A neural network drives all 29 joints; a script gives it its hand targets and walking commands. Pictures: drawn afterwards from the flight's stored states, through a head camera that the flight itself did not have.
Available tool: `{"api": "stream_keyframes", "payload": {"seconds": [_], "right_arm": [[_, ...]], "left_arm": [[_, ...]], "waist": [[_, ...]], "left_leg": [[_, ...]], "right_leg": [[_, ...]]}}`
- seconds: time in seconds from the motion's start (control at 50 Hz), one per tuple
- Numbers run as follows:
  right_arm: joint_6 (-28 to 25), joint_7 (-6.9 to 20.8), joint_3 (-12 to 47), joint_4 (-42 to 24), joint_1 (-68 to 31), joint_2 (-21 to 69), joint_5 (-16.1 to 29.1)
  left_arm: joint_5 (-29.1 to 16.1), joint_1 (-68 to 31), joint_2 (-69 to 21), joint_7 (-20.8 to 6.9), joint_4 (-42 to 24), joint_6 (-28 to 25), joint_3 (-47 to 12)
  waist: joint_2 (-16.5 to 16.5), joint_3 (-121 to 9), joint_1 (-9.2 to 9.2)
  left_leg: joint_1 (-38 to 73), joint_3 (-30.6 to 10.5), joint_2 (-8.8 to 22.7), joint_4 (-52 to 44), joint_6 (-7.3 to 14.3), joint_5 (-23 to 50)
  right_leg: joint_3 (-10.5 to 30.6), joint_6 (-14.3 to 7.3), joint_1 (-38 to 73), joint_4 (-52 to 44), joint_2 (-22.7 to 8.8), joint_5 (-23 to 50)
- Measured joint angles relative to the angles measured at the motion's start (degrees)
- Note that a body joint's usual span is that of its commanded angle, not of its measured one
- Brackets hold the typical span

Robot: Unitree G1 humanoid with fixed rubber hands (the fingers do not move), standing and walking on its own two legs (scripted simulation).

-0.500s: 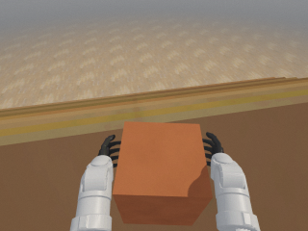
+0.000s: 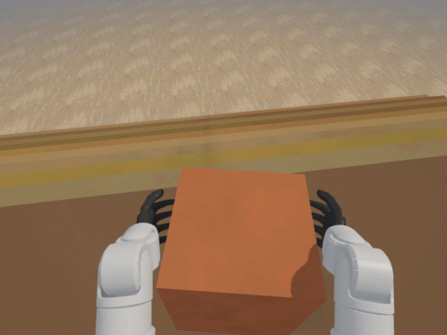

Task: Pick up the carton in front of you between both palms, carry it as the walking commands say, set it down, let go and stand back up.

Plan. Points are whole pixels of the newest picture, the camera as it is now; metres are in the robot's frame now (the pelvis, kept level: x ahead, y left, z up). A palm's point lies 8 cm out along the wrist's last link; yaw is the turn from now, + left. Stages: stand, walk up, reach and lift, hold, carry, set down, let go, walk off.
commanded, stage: carry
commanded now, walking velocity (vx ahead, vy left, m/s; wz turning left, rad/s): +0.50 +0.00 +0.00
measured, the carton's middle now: (236, 257) +0.26 -0.01 +0.00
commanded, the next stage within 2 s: none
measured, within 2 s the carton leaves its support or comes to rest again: neither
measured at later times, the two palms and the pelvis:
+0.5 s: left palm (160, 108) +0.58 +0.16 +0.09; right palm (290, 112) +0.55 -0.14 +0.10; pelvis +0.30 +0.04 +0.02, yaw -4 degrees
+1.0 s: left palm (185, 36) +0.94 +0.13 +0.11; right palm (278, 34) +0.95 -0.17 +0.11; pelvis +0.62 -0.02 +0.00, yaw -1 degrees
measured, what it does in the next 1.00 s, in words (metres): walks ahead: left foot, then right foot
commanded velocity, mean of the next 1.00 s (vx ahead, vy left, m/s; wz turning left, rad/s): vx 0.50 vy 0.00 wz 0.00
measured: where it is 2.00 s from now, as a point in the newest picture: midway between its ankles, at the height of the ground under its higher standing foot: (229, 172)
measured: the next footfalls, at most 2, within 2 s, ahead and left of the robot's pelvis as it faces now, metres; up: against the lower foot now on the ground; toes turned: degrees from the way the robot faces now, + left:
left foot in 0.20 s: +0.29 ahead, +0.10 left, +0.00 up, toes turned +8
right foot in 0.70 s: +0.63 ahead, -0.08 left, +0.00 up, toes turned -13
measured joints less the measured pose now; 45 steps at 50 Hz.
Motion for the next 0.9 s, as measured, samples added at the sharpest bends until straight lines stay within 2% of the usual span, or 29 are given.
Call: {"api": "stream_keyframes", "payload": {"seconds": [0.06,0.14,0.18,0.2,0.22,0.24,0.28,0.3,0.34,0.38,0.46,0.54,0.62,0.66,0.7,0.72,0.74,0.78,0.8,0.84,0.9], "right_arm": [[1.19,0.05,0.04,-0.79,-1.1,0.09,0.62],[1.01,0.28,0.89,-1.94,-2.52,0.29,0.56],[0.95,0.43,1.26,-2.46,-2.99,0.36,0.25],[1.01,0.51,1.4,-2.5,-3.32,0.42,0.08],[0.9,0.57,1.75,-2.03,-3.71,0.51,-0.12],[0.49,0.62,2.12,-1.0,-4.01,0.56,-0.45],[0.34,0.67,2.27,0.92,-4.23,0.57,-0.95],[0.52,0.68,2.21,1.51,-4.03,0.55,-1.09],[0.97,0.64,1.94,1.79,-3.19,0.44,-1.16],[1.15,0.62,1.51,1.45,-2.51,0.34,-1.08],[0.57,0.59,0.72,0.01,-2.04,0.26,-0.48],[0.3,0.62,0.71,-1.56,-2.49,0.31,0.1],[0.94,0.74,1.37,-2.39,-2.92,0.37,-0.1],[1.64,0.76,1.41,-2.61,-3.31,0.41,-0.38],[2.34,0.77,0.81,-2.85,-3.86,0.47,-0.71],[2.44,0.79,0.19,-2.48,-4.52,0.12,-0.7],[2.46,0.81,-0.43,-1.73,-5.36,-0.32,-0.56],[2.53,0.84,-1.29,0.22,-7.11,-0.96,-0.36],[2.62,0.84,-1.59,1.09,-7.92,-1.01,-0.38],[2.59,0.75,-1.96,2.74,-9.75,-0.77,-0.7],[1.9,0.55,-2.13,5.25,-13.17,-0.94,-1.15]], "left_arm": [[-0.08,0.84,0.2,0.58,-3.02,1.46,-0.21],[-0.2,0.47,0.16,0.7,-6.47,2.29,0.92],[-0.36,0.06,0.12,0.66,-7.44,2.56,1.49],[-0.38,-0.02,0.12,0.61,-7.8,2.68,1.75],[-0.33,-0.06,0.17,0.46,-7.96,2.73,2.25],[-0.37,-0.19,0.19,0.3,-7.48,2.61,2.91],[-0.26,-0.5,0.08,0.04,-5.76,2.67,3.73],[-0.11,-0.51,0.08,-0.07,-4.94,2.83,3.71],[0.25,-0.44,0.12,-0.12,-3.58,3.05,3.03],[0.46,-0.44,0.12,-0.19,-2.81,2.91,2.28],[0.83,-0.37,0.09,-0.29,-3.17,1.82,1.04],[1.11,0.05,0.13,-0.28,-5.63,1.54,0.58],[1.02,0.44,0.17,-0.25,-7.51,2.32,0.94],[0.86,-0.02,0.14,-0.23,-7.66,3.01,1.29],[0.69,-1.45,-0.02,-0.19,-6.84,3.57,1.64],[0.66,-2.46,-0.18,-0.11,-5.55,3.23,1.59],[0.74,-3.66,-0.35,0.02,-4.07,2.84,1.67],[0.66,-5.63,-0.6,0.42,-1.73,2.63,2.3],[0.5,-6.25,-0.5,0.62,-0.98,2.68,2.58],[-0.01,-7.3,0.14,0.97,0.1,2.64,3.02],[-0.99,-10.08,1.77,1.03,2.07,2.05,3.75]], "waist": [[-2.11,1.13,0.87],[-2.97,2.3,1.86],[-3.13,2.78,1.94],[-2.85,2.9,1.93],[-2.9,2.94,1.86],[-3.14,2.83,1.4],[-2.38,2.95,0.72],[-1.86,3.12,0.4],[-1.0,3.45,-0.31],[-0.28,3.8,-1.08],[0.36,3.87,-1.9],[0.09,3.22,-1.58],[-0.06,2.4,-0.79],[0.24,2.31,-0.56],[0.39,2.56,-0.09],[1.41,2.93,0.8],[1.99,3.45,1.77],[1.77,4.83,2.69],[1.4,5.45,3.01],[0.8,6.42,3.39],[0.12,7.37,3.57]], "left_leg": [[-6.87,2.53,-1.2,1.24,1.22,0.36],[-11.82,4.72,-1.62,-12.12,1.52,10.96],[-10.81,7.21,-2.19,-19.9,1.97,16.94],[-9.23,8.65,-2.44,-22.74,2.28,18.07],[-8.03,9.5,-2.59,-22.46,3.59,21.66],[-7.98,10.2,-2.69,-19.62,5.07,21.45],[-6.33,10.52,-2.63,-17.92,6.93,17.05],[-4.77,10.55,-2.63,-19.1,7.14,15.85],[-1.1,10.37,-2.76,-23.33,6.1,16.23],[2.6,9.88,-2.88,-27.65,6.03,16.46],[9.22,8.59,-2.79,-33.95,5.46,15.82],[15.41,7.79,-2.76,-37.34,4.24,13.18],[21.58,7.23,-2.59,-37.94,2.46,8.28],[24.22,6.71,-2.13,-36.2,1.42,4.7],[24.51,6.74,-0.96,-28.23,0.63,-0.37],[22.33,6.64,0.74,-20.19,0.69,-0.79],[18.25,4.29,1.21,-9.58,0.92,0.45],[8.42,-1.09,-0.37,10.19,1.86,1.88],[3.89,-2.27,-0.93,16.54,2.45,2.94],[-3.98,-2.98,-0.85,21.73,3.45,5.56],[-12.91,-2.93,0.3,19.56,3.97,8.36]], "right_leg": [[0.8,1.43,5.24,-6.32,-1.09,0.63],[1.63,2.66,12.0,-11.11,-1.99,-0.7],[1.84,3.74,14.68,-9.19,-2.95,-3.85],[1.71,4.12,15.28,-5.87,-3.52,-6.16],[1.78,4.22,14.66,-0.21,-4.6,-8.51],[2.79,3.93,12.08,8.06,-5.6,-8.3],[6.98,2.96,3.85,25.76,-4.38,-6.3],[7.83,2.31,-0.3,32.09,-3.71,-4.96],[7.7,1.49,-7.33,37.19,-3.3,-0.99],[6.85,1.34,-12.58,35.22,-3.43,2.24],[5.52,1.88,-19.49,25.26,-3.66,6.84],[3.66,2.21,-22.38,13.79,-3.67,12.64],[0.85,1.14,-21.66,5.36,-2.49,17.52],[-0.85,0.02,-19.63,2.51,-1.34,18.39],[-2.52,-1.05,-15.4,-0.56,0.18,17.69],[-3.06,-2.84,-15.08,1.64,0.87,17.04],[-3.34,-4.05,-15.31,4.52,1.19,14.62],[-3.52,-4.99,-13.98,5.92,1.25,10.78],[-3.45,-4.66,-12.73,5.03,1.28,10.23],[-3.25,-4.4,-10.15,2.69,1.5,9.58],[-2.64,-4.43,-6.57,0.05,1.66,8.11]]}}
